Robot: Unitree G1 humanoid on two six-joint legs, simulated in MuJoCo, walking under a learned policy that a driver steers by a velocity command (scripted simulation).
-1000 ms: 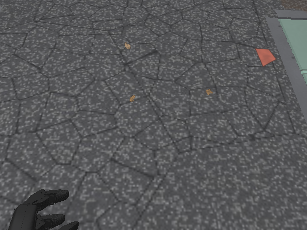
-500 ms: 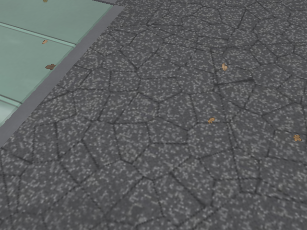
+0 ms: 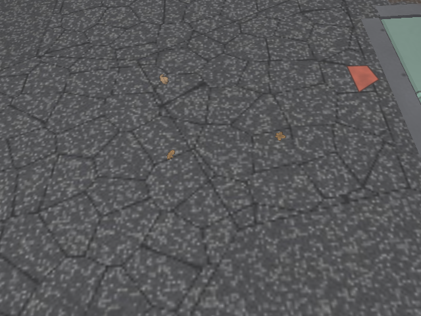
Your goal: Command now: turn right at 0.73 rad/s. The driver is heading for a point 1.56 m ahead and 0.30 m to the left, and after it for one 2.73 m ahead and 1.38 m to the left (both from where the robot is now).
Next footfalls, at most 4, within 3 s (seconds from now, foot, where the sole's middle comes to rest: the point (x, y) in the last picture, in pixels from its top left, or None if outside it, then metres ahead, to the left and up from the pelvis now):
0.60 left None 0.14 0.20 -0.76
1.06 right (148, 260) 0.60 0.27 -0.76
1.48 left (102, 158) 1.02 0.49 -0.76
1.92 right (192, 98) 1.33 0.15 -0.76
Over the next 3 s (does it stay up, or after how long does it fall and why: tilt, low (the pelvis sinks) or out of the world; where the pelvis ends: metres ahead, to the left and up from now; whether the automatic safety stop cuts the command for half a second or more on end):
stays up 1.76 0.11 0.01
